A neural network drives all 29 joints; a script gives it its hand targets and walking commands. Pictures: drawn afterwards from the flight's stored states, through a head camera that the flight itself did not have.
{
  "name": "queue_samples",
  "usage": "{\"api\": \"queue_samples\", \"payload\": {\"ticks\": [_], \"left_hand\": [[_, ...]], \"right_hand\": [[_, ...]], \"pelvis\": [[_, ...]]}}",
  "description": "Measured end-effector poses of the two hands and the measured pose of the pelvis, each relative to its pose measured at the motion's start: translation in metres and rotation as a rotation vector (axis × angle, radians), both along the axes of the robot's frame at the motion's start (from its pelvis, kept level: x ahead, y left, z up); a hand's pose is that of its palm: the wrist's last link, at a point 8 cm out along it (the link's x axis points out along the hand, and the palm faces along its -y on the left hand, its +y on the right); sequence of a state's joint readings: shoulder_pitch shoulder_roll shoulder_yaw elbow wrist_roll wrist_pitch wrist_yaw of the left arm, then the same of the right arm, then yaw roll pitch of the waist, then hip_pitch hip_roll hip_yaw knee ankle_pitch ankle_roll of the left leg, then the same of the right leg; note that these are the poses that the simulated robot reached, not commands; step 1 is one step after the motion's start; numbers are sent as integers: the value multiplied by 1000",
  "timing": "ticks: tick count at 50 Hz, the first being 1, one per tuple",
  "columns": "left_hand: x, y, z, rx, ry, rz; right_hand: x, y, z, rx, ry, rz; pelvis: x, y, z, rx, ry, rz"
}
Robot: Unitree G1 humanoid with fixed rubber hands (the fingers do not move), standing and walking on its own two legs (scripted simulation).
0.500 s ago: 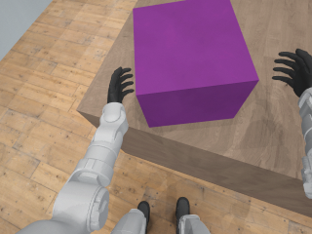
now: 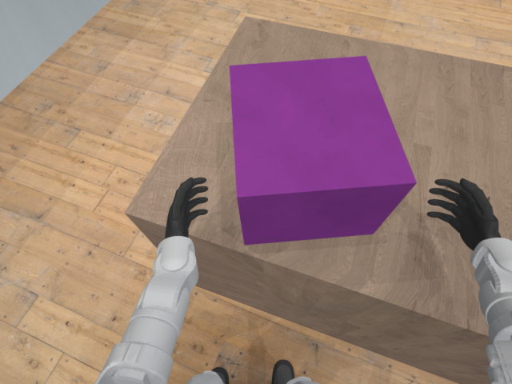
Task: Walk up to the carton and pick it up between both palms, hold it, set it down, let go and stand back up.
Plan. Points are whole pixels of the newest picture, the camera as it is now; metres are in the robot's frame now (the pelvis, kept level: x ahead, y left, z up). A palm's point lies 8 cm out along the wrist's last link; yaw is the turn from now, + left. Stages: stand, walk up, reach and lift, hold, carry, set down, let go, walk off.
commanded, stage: set down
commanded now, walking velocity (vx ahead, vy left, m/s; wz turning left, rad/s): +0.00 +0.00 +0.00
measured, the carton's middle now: (303, 152) +0.50 -0.04 -0.02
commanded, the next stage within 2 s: none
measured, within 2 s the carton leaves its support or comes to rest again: neither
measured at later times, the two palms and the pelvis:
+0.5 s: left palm (172, 276) +0.25 +0.15 +0.01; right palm out of the picture +0.27 -0.34 +0.02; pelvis +0.01 +0.00 +0.01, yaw +0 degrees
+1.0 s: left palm (157, 300) +0.21 +0.16 +0.02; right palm out of the picture +0.23 -0.32 +0.01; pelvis +0.00 +0.01 +0.01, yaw +1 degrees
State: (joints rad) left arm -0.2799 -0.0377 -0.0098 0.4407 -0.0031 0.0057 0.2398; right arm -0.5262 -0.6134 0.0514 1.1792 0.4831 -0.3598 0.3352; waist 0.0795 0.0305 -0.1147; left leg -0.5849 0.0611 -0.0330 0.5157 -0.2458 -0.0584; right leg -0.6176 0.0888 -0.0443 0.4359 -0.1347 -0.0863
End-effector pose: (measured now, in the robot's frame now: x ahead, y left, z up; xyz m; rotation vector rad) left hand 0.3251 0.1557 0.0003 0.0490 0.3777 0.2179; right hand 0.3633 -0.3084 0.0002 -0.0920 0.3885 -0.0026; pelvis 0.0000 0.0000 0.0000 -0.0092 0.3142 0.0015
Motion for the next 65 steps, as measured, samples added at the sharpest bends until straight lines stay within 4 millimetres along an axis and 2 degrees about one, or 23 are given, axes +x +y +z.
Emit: {"api": "queue_samples", "payload": {"ticks": [4, 13, 23, 30, 34, 39, 43, 48, 59, 65], "left_hand": [[-8, -1, -5, 1, -16, -7], [-22, -7, 15, -7, -82, 1], [-70, -9, 8, -17, -53, 38], [-84, -8, 16, 2, -96, 42], [-89, -10, 21, 3, -88, 40], [-101, -14, 18, -11, -29, 35], [-110, -9, 22, -6, -33, 55], [-112, -1, 22, 9, -31, 68], [-119, 7, 12, -32, 8, 71], [-120, 16, 9, -23, 15, 93]], "right_hand": [[-9, -1, -1, 4, -33, -11], [-26, -5, -1, -7, -30, 9], [-80, -27, 13, -51, -35, 1], [-104, -29, 27, -25, -57, 2], [-113, -25, 24, 6, -32, -2], [-121, -13, 16, 41, -7, 0], [-126, -7, 13, 55, -8, 7], [-128, -9, 10, 44, 25, 0], [-141, -8, 17, -39, 70, 19], [-148, -3, 12, -51, 113, 16]], "pelvis": [[5, 5, 1, -2, 2, -8], [12, 9, 5, -10, -35, -6], [10, -2, 7, -2, -112, 9], [4, -7, 6, 9, -158, 0], [1, -5, 6, 13, -195, 5], [0, 0, 8, 16, -235, 11], [0, 6, 8, 15, -246, 10], [1, 12, 7, 15, -245, 8], [19, 19, 7, -1, -231, 11], [30, 22, 7, -11, -237, 8]]}}
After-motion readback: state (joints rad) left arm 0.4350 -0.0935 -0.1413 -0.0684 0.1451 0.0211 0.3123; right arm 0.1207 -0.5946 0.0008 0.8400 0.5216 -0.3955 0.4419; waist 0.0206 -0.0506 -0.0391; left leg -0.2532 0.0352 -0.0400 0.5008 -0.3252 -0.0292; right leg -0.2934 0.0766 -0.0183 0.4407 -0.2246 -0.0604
